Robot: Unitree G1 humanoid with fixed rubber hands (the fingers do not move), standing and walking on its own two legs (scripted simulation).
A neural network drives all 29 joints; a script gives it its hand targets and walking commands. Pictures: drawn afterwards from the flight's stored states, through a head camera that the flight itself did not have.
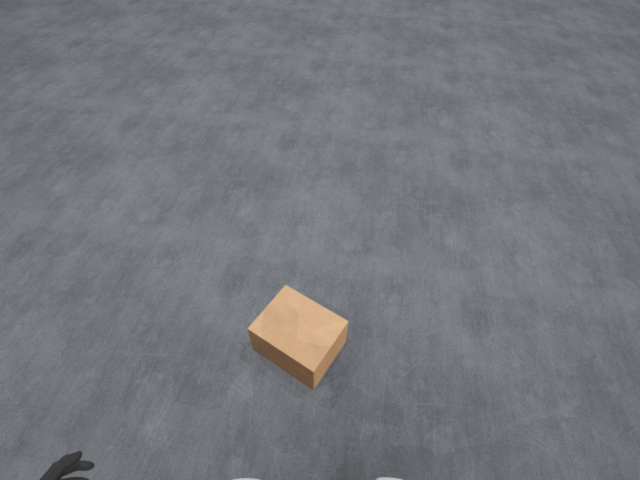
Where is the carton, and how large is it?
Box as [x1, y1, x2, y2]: [248, 285, 348, 389]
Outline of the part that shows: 285,285 248,327 252,347 266,358 313,389 345,342 348,321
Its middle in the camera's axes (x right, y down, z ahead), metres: -0.07 +0.32 +1.25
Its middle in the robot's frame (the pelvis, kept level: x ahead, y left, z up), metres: +0.64 +0.05 -0.68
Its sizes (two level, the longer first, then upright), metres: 0.245 0.195 0.144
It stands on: the floor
